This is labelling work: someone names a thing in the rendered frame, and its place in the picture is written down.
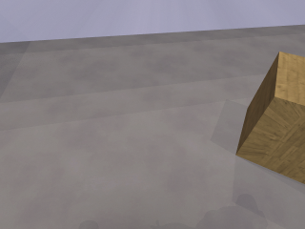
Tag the pedestal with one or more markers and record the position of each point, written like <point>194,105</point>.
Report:
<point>273,132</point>

